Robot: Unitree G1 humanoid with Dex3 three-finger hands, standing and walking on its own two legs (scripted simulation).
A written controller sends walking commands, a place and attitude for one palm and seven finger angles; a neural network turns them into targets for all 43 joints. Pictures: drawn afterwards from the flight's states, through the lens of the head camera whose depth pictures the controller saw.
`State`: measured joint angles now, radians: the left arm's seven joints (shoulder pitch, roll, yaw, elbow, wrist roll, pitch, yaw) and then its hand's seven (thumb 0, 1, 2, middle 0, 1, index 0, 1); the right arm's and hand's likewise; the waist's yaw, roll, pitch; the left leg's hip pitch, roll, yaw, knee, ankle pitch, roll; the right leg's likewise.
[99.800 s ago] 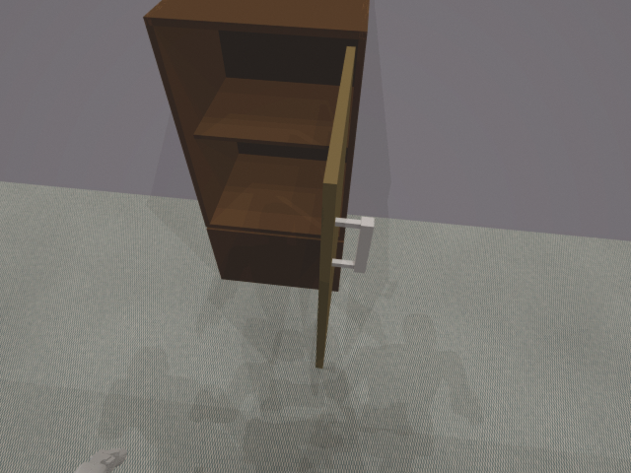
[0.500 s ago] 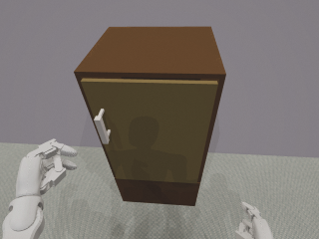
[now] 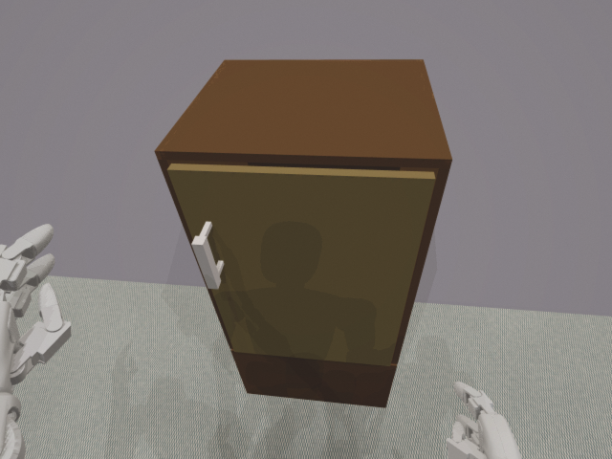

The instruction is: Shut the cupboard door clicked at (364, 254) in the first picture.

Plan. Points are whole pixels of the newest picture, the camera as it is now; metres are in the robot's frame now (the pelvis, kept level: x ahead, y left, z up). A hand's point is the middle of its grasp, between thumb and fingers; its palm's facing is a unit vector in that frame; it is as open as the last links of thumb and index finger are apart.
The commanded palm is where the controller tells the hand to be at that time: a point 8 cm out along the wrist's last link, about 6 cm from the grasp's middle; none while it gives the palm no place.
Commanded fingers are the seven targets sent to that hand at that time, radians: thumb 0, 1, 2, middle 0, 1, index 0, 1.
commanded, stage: draw the hand back to the body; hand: left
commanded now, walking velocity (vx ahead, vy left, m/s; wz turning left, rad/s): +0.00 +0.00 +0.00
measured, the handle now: (210, 255) +0.45 +0.24 -0.02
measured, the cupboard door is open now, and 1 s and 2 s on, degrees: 0 0 0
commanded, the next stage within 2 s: step back with the hand held close in 0.24 s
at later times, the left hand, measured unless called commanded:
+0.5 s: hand (69, 335) +0.18 +0.26 +0.17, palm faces +0.46 -0.77 -0.44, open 7.4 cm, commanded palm +0.12 +0.29 +0.18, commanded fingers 0.00 0.90 0.90 -0.20 -0.30 -0.20 -0.30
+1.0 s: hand (2, 400) +0.12 +0.29 +0.16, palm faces +0.41 -0.78 -0.47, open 7.4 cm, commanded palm +0.06 +0.32 +0.18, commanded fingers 0.00 0.90 0.90 -0.20 -0.30 -0.20 -0.30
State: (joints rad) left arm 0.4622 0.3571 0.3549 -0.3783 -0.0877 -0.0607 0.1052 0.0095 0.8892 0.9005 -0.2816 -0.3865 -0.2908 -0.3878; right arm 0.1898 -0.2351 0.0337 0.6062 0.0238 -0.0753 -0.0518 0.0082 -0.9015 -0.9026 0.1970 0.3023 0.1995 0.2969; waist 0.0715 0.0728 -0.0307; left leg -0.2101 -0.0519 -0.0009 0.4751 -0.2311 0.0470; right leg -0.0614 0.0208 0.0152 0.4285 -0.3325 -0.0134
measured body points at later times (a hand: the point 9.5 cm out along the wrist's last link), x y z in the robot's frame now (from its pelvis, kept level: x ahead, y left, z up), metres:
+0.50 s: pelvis -0.01 -0.01 +0.00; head -0.03 -0.04 +0.45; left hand +0.15 +0.29 +0.19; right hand +0.18 -0.24 -0.09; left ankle +0.02 +0.09 -0.74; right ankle -0.06 -0.11 -0.74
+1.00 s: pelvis -0.08 +0.02 +0.00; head -0.08 +0.02 +0.45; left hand +0.09 +0.32 +0.18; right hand +0.10 -0.23 -0.08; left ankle +0.02 +0.09 -0.74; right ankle -0.06 -0.11 -0.74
